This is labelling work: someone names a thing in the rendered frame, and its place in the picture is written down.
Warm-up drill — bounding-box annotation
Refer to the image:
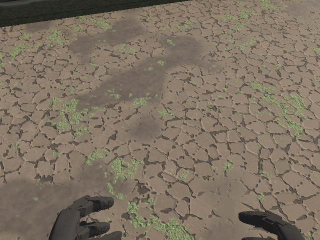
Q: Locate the robot right hand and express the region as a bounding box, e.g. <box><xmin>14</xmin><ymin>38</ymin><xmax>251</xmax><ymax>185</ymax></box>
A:
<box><xmin>238</xmin><ymin>210</ymin><xmax>305</xmax><ymax>240</ymax></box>

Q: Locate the robot left hand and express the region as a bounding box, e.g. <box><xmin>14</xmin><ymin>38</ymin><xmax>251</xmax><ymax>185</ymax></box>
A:
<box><xmin>47</xmin><ymin>195</ymin><xmax>122</xmax><ymax>240</ymax></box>

